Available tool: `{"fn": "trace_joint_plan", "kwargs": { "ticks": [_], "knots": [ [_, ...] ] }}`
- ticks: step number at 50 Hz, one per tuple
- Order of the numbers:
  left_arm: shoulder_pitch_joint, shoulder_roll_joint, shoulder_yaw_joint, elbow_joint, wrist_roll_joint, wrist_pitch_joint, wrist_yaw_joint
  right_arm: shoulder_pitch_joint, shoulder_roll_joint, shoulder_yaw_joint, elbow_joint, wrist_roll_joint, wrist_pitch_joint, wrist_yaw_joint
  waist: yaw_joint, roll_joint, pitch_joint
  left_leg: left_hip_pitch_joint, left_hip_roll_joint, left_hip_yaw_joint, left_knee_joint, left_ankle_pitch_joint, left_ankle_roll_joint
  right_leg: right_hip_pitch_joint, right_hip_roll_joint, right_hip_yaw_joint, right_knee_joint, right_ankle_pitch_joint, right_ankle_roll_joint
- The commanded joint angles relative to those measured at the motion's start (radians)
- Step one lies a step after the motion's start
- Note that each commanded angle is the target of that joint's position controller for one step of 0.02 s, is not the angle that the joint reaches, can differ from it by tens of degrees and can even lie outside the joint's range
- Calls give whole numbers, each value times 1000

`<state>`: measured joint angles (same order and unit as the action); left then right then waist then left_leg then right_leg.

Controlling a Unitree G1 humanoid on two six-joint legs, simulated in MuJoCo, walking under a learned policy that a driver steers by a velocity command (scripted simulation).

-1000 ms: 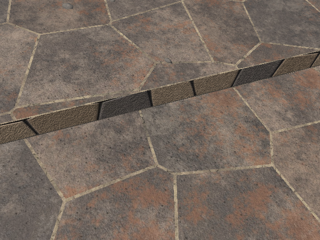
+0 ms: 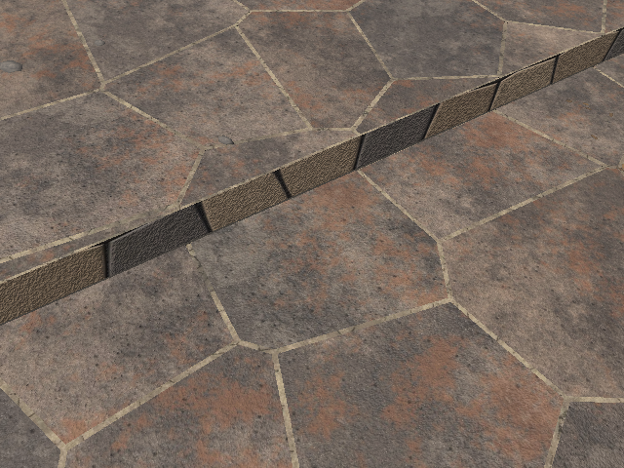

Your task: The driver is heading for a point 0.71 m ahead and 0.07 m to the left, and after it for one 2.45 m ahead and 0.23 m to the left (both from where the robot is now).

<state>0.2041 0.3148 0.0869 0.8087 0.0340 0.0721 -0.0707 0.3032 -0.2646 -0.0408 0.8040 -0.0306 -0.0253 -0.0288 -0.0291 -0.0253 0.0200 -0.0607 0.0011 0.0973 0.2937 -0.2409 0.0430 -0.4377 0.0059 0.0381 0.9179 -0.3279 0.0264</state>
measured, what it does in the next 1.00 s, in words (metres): walks ahead: right foot, then left foot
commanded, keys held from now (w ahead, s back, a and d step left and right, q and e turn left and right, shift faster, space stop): w+e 0.16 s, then w+q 0.84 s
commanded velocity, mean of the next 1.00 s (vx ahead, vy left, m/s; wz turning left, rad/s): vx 0.45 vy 0.00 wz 0.14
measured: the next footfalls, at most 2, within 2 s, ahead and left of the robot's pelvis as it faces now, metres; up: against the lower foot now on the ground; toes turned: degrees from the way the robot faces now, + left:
right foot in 0.20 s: +0.13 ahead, -0.15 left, +0.00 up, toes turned -10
left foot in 0.72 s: +0.45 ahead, -0.05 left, +0.00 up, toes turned +7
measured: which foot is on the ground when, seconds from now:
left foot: down 0.00-0.20, up 0.22-0.70, down 0.72-1.00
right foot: up 0.00-0.18, down 0.20-0.74, up 0.76-1.00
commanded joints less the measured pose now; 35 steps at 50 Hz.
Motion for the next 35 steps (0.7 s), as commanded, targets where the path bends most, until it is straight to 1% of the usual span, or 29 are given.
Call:
{"fn": "trace_joint_plan", "kwargs": {
  "ticks": [1,5,7,8,9,10,11,12,13,14,15,16,17,18,19,21,23,25,26,29,30,31,32,33,34,35],
  "knots": [
    [-168,54,1,-121,-1,-27,-13,44,-172,-49,-24,-2,-28,6,-52,146,73,96,284,-220,-171,-170,143,-198,-28,-36,-94,9,-12],
    [-233,40,-12,-164,-4,-38,-24,65,-185,-57,-2,-6,-39,19,-58,162,91,28,292,-135,-142,-126,132,-97,-35,-96,-215,-21,-59],
    [-219,42,-15,-171,-2,-45,-23,63,-196,-61,6,-3,-36,23,-38,168,82,-5,300,-96,-100,-21,121,-13,-18,-131,-267,-31,-90],
    [-185,43,-14,-166,1,-49,-18,53,-204,-63,8,2,-32,24,-14,163,69,-29,303,-68,-51,66,110,52,0,-151,-304,-31,-106],
    [-94,32,-15,-138,9,-59,-9,43,-195,-57,15,14,-28,26,40,129,41,-108,284,-21,56,206,96,216,37,-156,-389,21,-126],
    [69,56,0,-71,18,-74,7,55,-163,-42,23,17,-27,30,107,33,-47,-201,225,54,265,327,71,453,71,-134,-454,50,-147],
    [251,138,22,-36,31,-87,30,34,-89,-12,-17,15,-26,39,191,-175,-175,-418,139,130,595,97,17,699,-174,206,-597,-229,-197],
    [275,245,33,-44,7,-94,44,9,-57,-6,-63,-1,-26,44,169,-286,-155,-676,11,38,806,-326,-4,722,-409,645,-756,-294,-263],
    [211,207,24,-45,-4,-93,54,-20,-138,-27,-45,-3,-18,42,150,-111,-67,-707,65,-92,897,-246,14,627,-405,544,-722,-174,-273],
    [144,148,5,-52,-1,-97,58,-14,-138,-27,-32,18,-25,55,103,-57,-11,-661,93,-123,878,-142,27,531,-350,392,-706,-23,-244],
    [89,97,-12,-53,-2,-106,58,14,-125,-25,-5,25,-27,64,61,-39,19,-607,113,-129,828,-75,26,462,-285,260,-724,107,-203],
    [54,72,-22,-55,-7,-117,62,43,-119,-26,21,16,-18,67,36,-60,28,-571,114,-127,805,-34,18,432,-240,175,-743,177,-170],
    [43,55,-28,-52,-8,-129,65,74,-113,-25,47,7,-7,71,25,-74,25,-544,98,-131,818,1,9,414,-209,104,-751,282,-151],
    [59,54,-30,-40,-10,-140,66,84,-106,-27,55,7,1,74,19,-71,22,-540,77,-143,834,23,6,410,-202,59,-744,401,-138],
    [79,55,-30,-26,-13,-148,66,81,-96,-28,59,12,6,76,14,-57,25,-556,65,-152,842,41,3,414,-198,18,-741,492,-123],
    [108,51,-31,-5,-15,-157,67,34,-79,-28,52,16,11,79,16,-49,48,-605,54,-154,829,92,-5,412,-195,-43,-759,552,-104],
    [132,32,-38,13,-13,-162,69,-37,-68,-25,34,14,11,80,29,-54,78,-651,46,-138,772,151,-8,413,-188,-86,-782,582,-99],
    [156,11,-46,36,-12,-166,74,-102,-50,-17,15,8,7,83,38,-49,98,-672,35,-111,681,203,-7,430,-184,-125,-785,652,-101],
    [161,7,-49,45,-13,-167,76,-133,-38,-10,6,6,5,85,41,-43,105,-664,31,-89,619,222,-6,437,-181,-147,-784,684,-100],
    [200,15,-53,81,-17,-166,91,-235,-9,11,-34,0,3,93,61,-32,118,-619,17,6,445,233,13,484,-193,-190,-776,806,-96],
    [212,23,-54,94,-17,-165,96,-249,-7,15,-44,2,3,93,59,-34,111,-583,0,33,395,222,29,508,-200,-207,-749,908,-92],
    [219,37,-53,104,-16,-163,102,-243,-14,15,-48,2,4,90,49,-43,88,-534,-27,58,363,197,49,538,-206,-222,-701,1058,-84],
    [220,57,-50,111,-15,-160,110,-215,-27,12,-44,2,6,86,32,-61,57,-485,-57,79,351,158,72,570,-216,-232,-635,1211,-77],
    [211,77,-45,113,-13,-155,119,-161,-43,6,-31,1,8,82,2,-81,21,-426,-83,89,350,111,95,590,-228,-240,-547,1333,-72],
    [189,98,-40,108,-7,-146,125,-68,-66,-3,-7,-1,8,78,-44,-92,-29,-333,-100,78,344,65,124,581,-243,-242,-412,1383,-74],
    [169,113,-34,98,0,-138,125,49,-104,-20,28,-2,4,72,-94,-91,-92,-197,-111,41,311,24,158,531,-251,-234,-238,1313,-81]
  ]
}}
Velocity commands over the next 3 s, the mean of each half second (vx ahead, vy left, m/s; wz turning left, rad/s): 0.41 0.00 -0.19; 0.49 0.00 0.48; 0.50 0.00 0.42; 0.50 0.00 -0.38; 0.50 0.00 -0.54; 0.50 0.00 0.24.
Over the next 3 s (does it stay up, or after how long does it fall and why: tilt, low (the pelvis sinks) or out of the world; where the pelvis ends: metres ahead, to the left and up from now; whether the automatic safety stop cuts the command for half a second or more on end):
stays up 1.48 0.07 0.12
